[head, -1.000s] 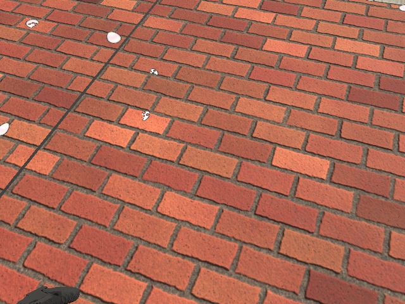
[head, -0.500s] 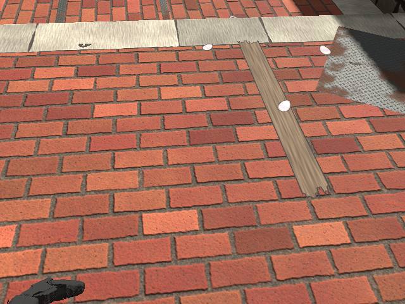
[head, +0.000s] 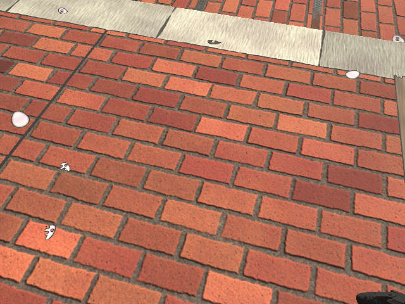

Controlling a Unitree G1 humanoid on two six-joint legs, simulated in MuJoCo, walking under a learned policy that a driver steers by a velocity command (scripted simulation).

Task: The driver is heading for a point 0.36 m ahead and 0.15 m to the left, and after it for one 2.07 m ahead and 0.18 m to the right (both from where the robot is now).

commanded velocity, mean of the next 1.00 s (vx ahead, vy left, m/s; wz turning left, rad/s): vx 0.29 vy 0.00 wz -0.22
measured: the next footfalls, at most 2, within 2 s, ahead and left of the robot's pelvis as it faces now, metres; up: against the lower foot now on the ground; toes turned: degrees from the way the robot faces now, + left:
left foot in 0.10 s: +0.27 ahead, +0.04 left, +0.00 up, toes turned +10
right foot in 0.54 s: +0.57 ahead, -0.01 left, +0.00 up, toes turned +10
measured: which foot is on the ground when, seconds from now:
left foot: up 0.00-0.08, down 0.10-0.54, up 0.56-1.00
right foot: down 0.00-0.08, up 0.10-0.52, down 0.54-1.00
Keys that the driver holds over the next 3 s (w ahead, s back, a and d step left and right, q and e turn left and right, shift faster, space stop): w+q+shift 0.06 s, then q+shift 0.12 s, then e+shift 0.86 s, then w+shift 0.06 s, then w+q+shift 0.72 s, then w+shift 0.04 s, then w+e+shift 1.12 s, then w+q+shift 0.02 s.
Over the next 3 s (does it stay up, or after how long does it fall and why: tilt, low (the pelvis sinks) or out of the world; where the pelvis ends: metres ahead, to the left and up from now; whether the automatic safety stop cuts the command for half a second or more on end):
stays up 1.91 -0.02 0.02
